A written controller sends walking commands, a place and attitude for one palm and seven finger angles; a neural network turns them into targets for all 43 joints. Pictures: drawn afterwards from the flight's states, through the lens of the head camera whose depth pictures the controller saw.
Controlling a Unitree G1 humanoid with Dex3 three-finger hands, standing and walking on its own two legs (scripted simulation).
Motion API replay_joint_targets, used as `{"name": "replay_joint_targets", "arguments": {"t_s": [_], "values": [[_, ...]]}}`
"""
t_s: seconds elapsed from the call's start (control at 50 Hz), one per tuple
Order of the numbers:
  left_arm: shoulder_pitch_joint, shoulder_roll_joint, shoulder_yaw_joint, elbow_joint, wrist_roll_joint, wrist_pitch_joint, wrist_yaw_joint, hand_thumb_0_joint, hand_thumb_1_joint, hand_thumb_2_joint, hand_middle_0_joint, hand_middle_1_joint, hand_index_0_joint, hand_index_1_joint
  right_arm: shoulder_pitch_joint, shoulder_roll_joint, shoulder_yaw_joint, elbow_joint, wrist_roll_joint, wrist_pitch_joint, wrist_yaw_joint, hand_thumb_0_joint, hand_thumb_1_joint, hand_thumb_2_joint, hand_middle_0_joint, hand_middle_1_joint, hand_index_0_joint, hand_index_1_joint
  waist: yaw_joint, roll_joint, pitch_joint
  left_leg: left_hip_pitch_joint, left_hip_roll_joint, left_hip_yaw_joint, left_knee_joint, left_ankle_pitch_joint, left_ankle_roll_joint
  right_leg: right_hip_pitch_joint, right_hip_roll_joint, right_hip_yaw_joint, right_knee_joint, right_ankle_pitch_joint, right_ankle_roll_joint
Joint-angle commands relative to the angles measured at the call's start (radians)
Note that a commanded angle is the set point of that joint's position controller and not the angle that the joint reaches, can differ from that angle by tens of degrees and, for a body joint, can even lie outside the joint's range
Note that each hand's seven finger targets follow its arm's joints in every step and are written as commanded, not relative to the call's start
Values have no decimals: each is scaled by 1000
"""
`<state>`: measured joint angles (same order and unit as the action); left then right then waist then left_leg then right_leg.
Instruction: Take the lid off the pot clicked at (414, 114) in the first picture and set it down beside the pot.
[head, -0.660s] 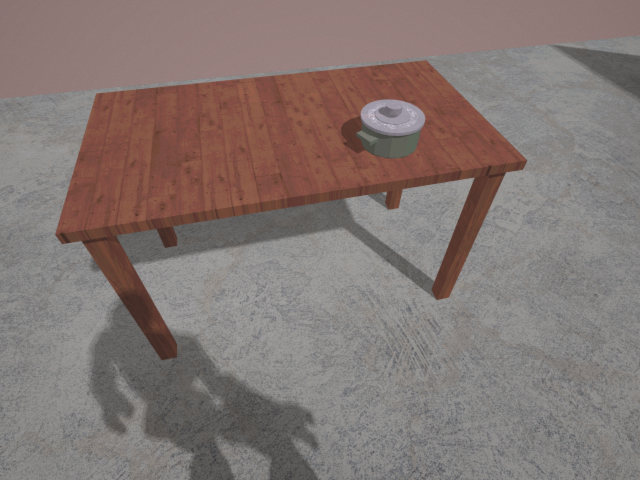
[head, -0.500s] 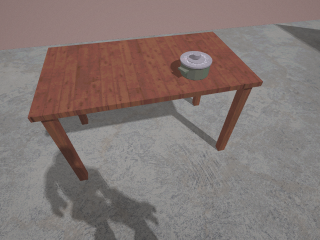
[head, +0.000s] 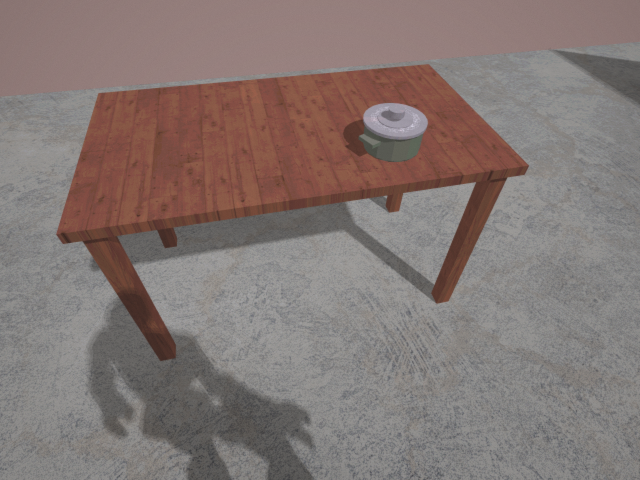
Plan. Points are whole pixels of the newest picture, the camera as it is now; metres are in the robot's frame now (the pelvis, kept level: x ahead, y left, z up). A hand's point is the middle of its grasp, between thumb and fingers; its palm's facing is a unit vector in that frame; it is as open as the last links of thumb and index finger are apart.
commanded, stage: walk to a spot facing it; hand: left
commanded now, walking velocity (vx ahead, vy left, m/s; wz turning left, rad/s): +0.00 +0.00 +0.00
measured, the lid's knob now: (396, 112) +0.95 -0.13 -0.02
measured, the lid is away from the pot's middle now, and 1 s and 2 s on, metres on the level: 0.00 0.00 0.00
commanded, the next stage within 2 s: none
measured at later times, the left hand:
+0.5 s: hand out of the picture +0.04 +0.19 -0.18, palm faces -0.13 -0.95 -0.28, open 7.3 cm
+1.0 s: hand out of the picture +0.12 +0.20 -0.18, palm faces -0.35 -0.90 -0.24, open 7.4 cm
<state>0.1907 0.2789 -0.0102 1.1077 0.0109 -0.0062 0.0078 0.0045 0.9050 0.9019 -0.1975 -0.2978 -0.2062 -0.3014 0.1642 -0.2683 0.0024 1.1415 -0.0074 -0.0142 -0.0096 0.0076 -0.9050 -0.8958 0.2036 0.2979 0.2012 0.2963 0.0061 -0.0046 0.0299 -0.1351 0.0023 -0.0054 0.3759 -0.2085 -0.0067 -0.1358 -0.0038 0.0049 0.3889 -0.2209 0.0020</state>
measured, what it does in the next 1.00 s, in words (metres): steps on the spot, turning right: left foot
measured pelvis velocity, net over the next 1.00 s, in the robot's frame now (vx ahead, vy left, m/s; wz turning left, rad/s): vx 0.00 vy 0.02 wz -0.48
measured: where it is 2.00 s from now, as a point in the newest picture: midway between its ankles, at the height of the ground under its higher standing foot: outside the picture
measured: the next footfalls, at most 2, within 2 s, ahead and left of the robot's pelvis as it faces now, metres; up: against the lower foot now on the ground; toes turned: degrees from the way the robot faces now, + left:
left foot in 1.00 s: +0.08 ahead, +0.11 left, +0.00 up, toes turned -30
right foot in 1.48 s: -0.06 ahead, -0.10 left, +0.00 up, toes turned -52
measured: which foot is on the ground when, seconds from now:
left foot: down 0.00-0.50, up 0.52-0.98, down 1.00-1.00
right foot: down 0.00-0.98, up 1.00-1.00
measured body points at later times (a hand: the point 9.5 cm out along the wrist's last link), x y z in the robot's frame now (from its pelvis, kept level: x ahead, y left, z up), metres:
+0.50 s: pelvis -0.01 -0.02 -0.03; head +0.01 -0.05 +0.42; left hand +0.05 +0.24 -0.16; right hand +0.00 -0.28 -0.18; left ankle +0.00 +0.12 -0.74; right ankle -0.02 -0.11 -0.75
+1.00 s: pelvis +0.00 +0.02 -0.01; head +0.04 +0.02 +0.43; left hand +0.14 +0.24 -0.16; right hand +0.02 -0.27 -0.13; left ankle +0.04 +0.13 -0.75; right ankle -0.02 -0.11 -0.74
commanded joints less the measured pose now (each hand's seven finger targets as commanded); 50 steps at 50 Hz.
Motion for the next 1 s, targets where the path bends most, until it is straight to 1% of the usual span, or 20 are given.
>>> {"name": "replay_joint_targets", "arguments": {"t_s": [0.0,0.1,0.16,0.22,0.3,0.34,0.4,0.44,0.46,0.48,0.5,0.52,0.56,0.6,0.8,0.86,0.92,0.94,0.96,0.98], "values": [[-8,168,37,-47,1,-20,16,0,900,900,-200,-300,-200,-300,-12,-170,-26,-49,0,-20,-12,0,-900,-900,200,300,200,300,-5,8,-28,7,107,-87,-62,154,25,-19,-109,87,-75,130,-15],[-8,168,40,-47,1,-17,15,0,900,900,-200,-300,-200,-300,-5,-170,-31,-48,-2,-21,-16,0,-900,-900,200,300,200,300,-7,1,-20,28,114,-71,-52,163,23,-42,-103,103,-65,162,-20],[28,110,41,-55,0,10,16,0,900,900,-200,-300,-200,-300,46,-98,-26,-54,-3,-3,-22,0,-900,-900,200,300,200,300,-10,-4,-6,18,120,-28,0,141,11,-89,-97,123,-10,204,-18],[40,122,56,-89,3,26,11,0,900,900,-200,-300,-200,-300,56,-116,-45,-89,-4,8,-26,0,-900,-900,200,300,200,300,-9,9,4,14,140,-22,16,67,18,-156,-72,146,44,162,-24],[55,101,72,-137,6,41,-1,0,900,900,-200,-300,-200,-300,38,-146,-73,-148,-8,16,-27,0,-900,-900,200,300,200,300,-2,90,26,-16,218,-64,-20,-36,60,-241,-11,111,175,68,-13],[76,77,78,-152,8,48,-7,0,900,900,-200,-300,-200,-300,27,-163,-84,-175,-8,14,-26,0,-900,-900,200,300,200,300,7,157,19,-58,304,-109,-72,-38,117,-244,16,54,344,-114,-1],[109,55,89,-176,8,50,-15,0,900,900,-200,-300,-200,-300,-19,-151,-92,-213,-14,11,-23,0,-900,-900,200,300,200,300,32,182,19,-100,356,-53,-31,78,152,-215,-38,22,428,-252,6],[208,52,93,-158,13,40,-15,0,900,900,-200,-300,-200,-300,-50,-140,-94,-230,-13,19,-21,0,-900,-900,200,300,200,300,84,50,7,-154,279,54,187,59,79,-103,-33,27,199,-73,-1],[238,126,109,-155,25,25,-5,0,900,900,-200,-300,-200,-300,-27,-81,-87,-244,-7,29,-18,0,-900,-900,200,300,200,300,84,-227,9,-275,133,150,445,-150,-3,-53,-153,273,-19,84,-42],[244,205,119,-166,20,19,10,0,900,900,-200,-300,-200,-300,-39,-25,-73,-279,-6,34,-14,0,-900,-900,200,300,200,300,74,-378,23,-438,25,104,661,-400,-38,-48,-337,580,-124,298,-120],[246,187,118,-173,10,23,20,0,900,900,-200,-300,-200,-300,-37,-51,-77,-278,-5,37,-17,0,-900,-900,200,300,200,300,65,-245,-6,-421,52,-7,729,-365,-23,-35,-330,521,-109,289,-164],[207,151,118,-186,8,19,26,0,900,900,-200,-300,-200,-300,-37,-50,-80,-269,-4,40,-18,0,-900,-900,200,300,200,300,46,-241,11,-441,67,-19,759,-297,-21,-57,-279,497,-118,255,-131],[135,118,111,-210,4,16,20,0,900,900,-200,-300,-200,-300,-39,-55,-81,-256,-7,33,-15,0,-900,-900,200,300,200,300,17,-119,17,-434,81,-34,781,-201,-34,-62,-229,429,-72,275,-163],[147,110,112,-220,4,11,16,0,900,900,-200,-300,-200,-300,-44,-40,-79,-259,-10,33,-14,0,-900,-900,200,300,200,300,20,-76,-24,-403,70,-25,737,-175,-47,-49,-204,394,-55,307,-175],[185,126,127,-236,11,21,14,0,900,900,-200,-300,-200,-300,-114,-28,-76,-325,1,27,-24,0,-900,-900,200,300,200,300,53,-138,-80,-345,18,-29,487,-203,-55,30,-165,477,-28,405,-191],[132,144,134,-262,15,29,14,0,900,900,-200,-300,-200,-300,-82,-25,-76,-335,9,21,-26,0,-900,-900,200,300,200,300,39,-153,-82,-235,-4,-34,356,-216,-40,-48,-158,510,-21,396,-182],[68,144,133,-279,8,37,11,0,900,900,-200,-300,-200,-300,38,-37,-78,-312,14,11,-33,0,-900,-900,200,300,200,300,-17,-144,-110,5,-18,-27,79,-57,-25,-176,-87,483,47,295,-105],[58,111,126,-295,4,39,7,0,900,900,-200,-300,-200,-300,89,-78,-83,-304,10,1,-39,0,-900,-900,200,300,200,300,-41,-58,-133,154,70,-96,-17,-29,0,-293,-8,408,129,143,-57],[75,52,116,-312,-4,40,-4,0,900,900,-200,-300,-200,-300,82,-175,-99,-321,-2,-3,-39,0,-900,-900,200,300,200,300,-34,222,-118,229,333,-375,-137,-39,68,-487,130,238,321,-223,2],[50,75,122,-316,14,37,-7,0,900,900,-200,-300,-200,-300,70,-201,-102,-337,-5,5,-36,0,-900,-900,200,300,200,300,-29,238,-52,101,465,-461,-139,60,151,-512,88,111,539,-359,43]]}}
